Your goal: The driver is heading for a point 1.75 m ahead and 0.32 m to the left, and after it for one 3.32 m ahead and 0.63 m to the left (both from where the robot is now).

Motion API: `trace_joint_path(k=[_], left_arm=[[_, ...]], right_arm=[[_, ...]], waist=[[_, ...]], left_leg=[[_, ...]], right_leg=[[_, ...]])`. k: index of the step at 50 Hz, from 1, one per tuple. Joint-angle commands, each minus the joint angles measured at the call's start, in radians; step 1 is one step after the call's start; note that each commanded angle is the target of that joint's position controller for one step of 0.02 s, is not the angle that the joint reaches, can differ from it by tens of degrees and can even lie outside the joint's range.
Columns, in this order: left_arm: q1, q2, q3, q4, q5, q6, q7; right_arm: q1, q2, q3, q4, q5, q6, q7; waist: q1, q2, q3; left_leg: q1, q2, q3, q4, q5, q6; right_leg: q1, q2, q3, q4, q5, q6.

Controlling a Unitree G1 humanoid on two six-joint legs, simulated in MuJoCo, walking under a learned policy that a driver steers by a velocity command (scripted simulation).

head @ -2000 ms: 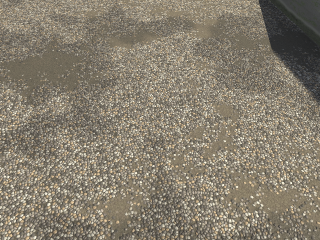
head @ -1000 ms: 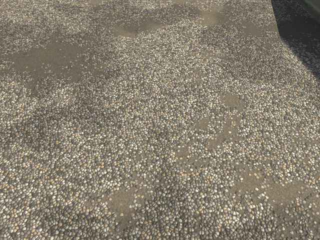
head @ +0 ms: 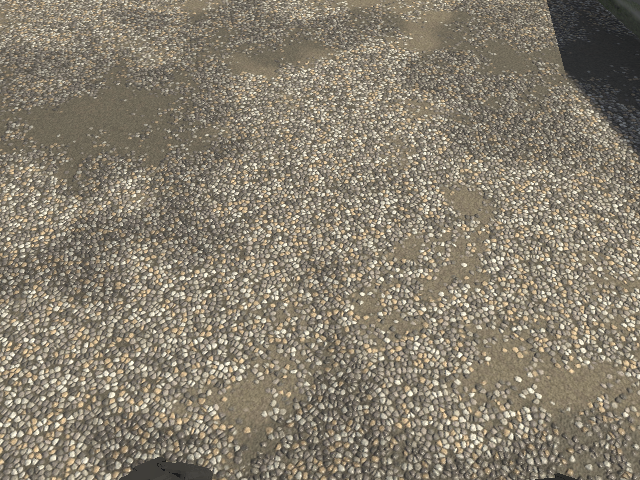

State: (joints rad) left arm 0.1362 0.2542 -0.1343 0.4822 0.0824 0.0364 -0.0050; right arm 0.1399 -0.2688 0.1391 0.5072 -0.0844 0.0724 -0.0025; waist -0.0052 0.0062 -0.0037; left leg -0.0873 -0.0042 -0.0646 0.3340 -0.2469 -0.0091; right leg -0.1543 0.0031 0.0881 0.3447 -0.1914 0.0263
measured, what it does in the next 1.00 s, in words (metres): stands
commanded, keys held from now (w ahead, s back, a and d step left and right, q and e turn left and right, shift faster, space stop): w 0.72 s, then no key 0.28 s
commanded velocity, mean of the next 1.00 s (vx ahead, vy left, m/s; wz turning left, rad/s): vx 0.43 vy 0.00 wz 0.00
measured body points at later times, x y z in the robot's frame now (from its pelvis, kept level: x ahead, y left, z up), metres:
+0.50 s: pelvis +0.00 +0.00 +0.00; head +0.00 +0.00 +0.45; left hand +0.21 +0.21 -0.06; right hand +0.20 -0.21 -0.06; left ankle -0.04 +0.13 -0.75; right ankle +0.00 -0.14 -0.75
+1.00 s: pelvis +0.00 +0.01 +0.00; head +0.00 +0.01 +0.45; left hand +0.15 +0.24 -0.09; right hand +0.14 -0.23 -0.09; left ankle -0.04 +0.13 -0.75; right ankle +0.00 -0.14 -0.75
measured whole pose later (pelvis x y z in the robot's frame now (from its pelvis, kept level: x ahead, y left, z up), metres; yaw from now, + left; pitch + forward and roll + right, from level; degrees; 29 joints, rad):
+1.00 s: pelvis +0.00 +0.01 +0.00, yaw +0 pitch +0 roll +0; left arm 0.25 0.28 -0.10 0.59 0.04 0.05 -0.01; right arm 0.25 -0.28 0.10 0.60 -0.05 0.08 0.01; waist 0.00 0.00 -0.03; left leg -0.04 -0.02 -0.07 0.25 -0.21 0.00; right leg -0.11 -0.01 0.10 0.27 -0.16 0.04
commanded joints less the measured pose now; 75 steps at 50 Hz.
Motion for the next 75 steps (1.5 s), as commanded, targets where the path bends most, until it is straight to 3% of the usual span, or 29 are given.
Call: trace_joint_path(k=[1,36,41,47,48,49,50,54,55,56,57,61,62,63,64,65,68,75], left_arm=[[-0.069,0.094,0.029,-0.092,0.001,-0.017,0.001],[-0.069,0.094,0.022,-0.082,0.003,-0.017,-0.001],[0.013,0.117,0.042,-0.023,-0.019,-0.009,-0.005],[0.071,0.118,0.068,0.031,-0.037,0.002,-0.001],[0.079,0.117,0.071,0.037,-0.039,0.003,0.0],[0.044,0.106,0.067,0.014,-0.041,0.0,-0.003],[0.055,0.108,0.07,0.017,-0.045,0.004,0.003],[0.104,0.112,0.075,0.034,-0.039,0.019,0.019],[0.12,0.11,0.075,0.043,-0.034,0.019,0.017],[0.153,0.116,0.082,0.068,-0.034,0.023,0.02],[0.152,0.117,0.085,0.071,-0.038,0.022,0.019],[0.132,0.1,0.084,0.062,-0.044,0.02,0.027],[0.078,0.081,0.072,0.024,-0.04,0.016,0.029],[0.087,0.08,0.068,0.021,-0.031,0.017,0.033],[0.144,0.09,0.071,0.049,-0.019,0.019,0.036],[0.126,0.089,0.068,0.038,-0.019,0.015,0.036],[0.109,0.085,0.06,0.022,-0.02,0.006,0.031],[0.073,0.08,0.047,-0.014,-0.011,-0.008,0.021]], right_arm=[[-0.063,-0.092,-0.029,-0.099,-0.001,-0.017,-0.001],[-0.068,-0.087,-0.025,-0.113,0.0,-0.019,0.001],[0.015,-0.11,-0.045,-0.051,0.021,-0.009,0.003],[0.067,-0.109,-0.068,0.011,0.041,0.001,0.001],[0.074,-0.107,-0.071,0.019,0.043,0.003,0.0],[0.08,-0.087,-0.065,0.005,0.032,-0.006,0.009],[0.094,-0.094,-0.067,0.017,0.031,-0.017,0.011],[0.134,-0.099,-0.072,0.043,0.041,-0.027,0.014],[0.151,-0.098,-0.073,0.053,0.041,-0.02,0.014],[0.145,-0.114,-0.081,0.073,0.053,-0.007,0.003],[0.147,-0.112,-0.082,0.074,0.056,-0.001,-0.003],[0.13,-0.09,-0.076,0.074,0.047,-0.005,-0.015],[0.112,-0.058,-0.06,0.041,0.03,-0.021,-0.006],[0.124,-0.061,-0.057,0.044,0.023,-0.029,-0.003],[0.14,-0.088,-0.065,0.071,0.033,-0.016,-0.011],[0.121,-0.082,-0.061,0.055,0.036,-0.012,-0.015],[0.104,-0.078,-0.053,0.042,0.027,-0.008,-0.022],[0.058,-0.076,-0.04,0.008,0.013,-0.005,-0.025]], waist=[[0.001,-0.012,-0.094],[0.006,-0.005,-0.09],[0.006,-0.01,-0.069],[0.006,-0.006,-0.025],[0.006,-0.006,-0.023],[-0.011,-0.008,-0.004],[-0.005,-0.001,-0.034],[0.005,0.006,-0.075],[0.004,-0.001,-0.078],[0.02,-0.008,-0.072],[0.014,-0.012,-0.039],[0.011,-0.011,0.01],[-0.006,-0.011,0.021],[-0.003,-0.007,-0.026],[0.015,-0.002,-0.074],[0.011,-0.008,-0.036],[0.005,-0.009,-0.008],[0.001,-0.003,-0.032]], left_leg=[[0.036,0.054,-0.069,-0.02,0.241,0.018],[0.029,0.062,-0.089,-0.046,0.224,0.022],[0.051,0.067,-0.098,-0.086,0.21,0.036],[0.054,0.06,-0.094,-0.118,0.198,0.049],[0.058,0.059,-0.092,-0.119,0.213,0.05],[0.054,0.07,-0.092,-0.11,0.333,0.05],[0.071,0.072,-0.094,-0.101,0.392,0.047],[0.086,0.07,-0.092,-0.106,0.407,0.047],[0.089,0.069,-0.089,-0.112,0.371,0.054],[0.082,0.056,-0.088,-0.121,0.271,0.055],[0.062,0.053,-0.086,-0.131,0.238,0.053],[0.035,0.039,-0.077,-0.147,0.181,0.044],[0.031,0.045,-0.075,-0.134,0.295,0.038],[0.054,0.046,-0.075,-0.122,0.329,0.037],[0.072,0.036,-0.073,-0.128,0.225,0.046],[0.046,0.033,-0.072,-0.131,0.203,0.043],[0.036,0.031,-0.073,-0.132,0.188,0.04],[0.057,0.032,-0.076,-0.103,0.249,0.039]], right_leg=[[0.019,-0.06,0.049,-0.018,0.308,-0.04],[0.004,-0.07,0.057,-0.034,0.248,-0.029],[0.025,-0.079,0.071,-0.075,0.241,-0.047],[0.015,-0.074,0.067,-0.102,0.2,-0.055],[0.015,-0.072,0.066,-0.103,0.207,-0.055],[-0.005,-0.078,0.075,-0.096,0.31,-0.047],[0.014,-0.077,0.072,-0.087,0.346,-0.046],[0.05,-0.075,0.064,-0.087,0.333,-0.042],[0.05,-0.074,0.063,-0.092,0.305,-0.042],[0.058,-0.064,0.051,-0.102,0.217,-0.045],[0.04,-0.063,0.051,-0.109,0.196,-0.046],[0.005,-0.052,0.041,-0.124,0.164,-0.039],[-0.016,-0.057,0.049,-0.115,0.281,-0.029],[0.011,-0.056,0.047,-0.105,0.309,-0.027],[0.055,-0.045,0.036,-0.108,0.204,-0.031],[0.036,-0.041,0.033,-0.109,0.193,-0.028],[0.01,-0.037,0.03,-0.107,0.191,-0.025],[0.006,-0.036,0.027,-0.085,0.236,-0.018]])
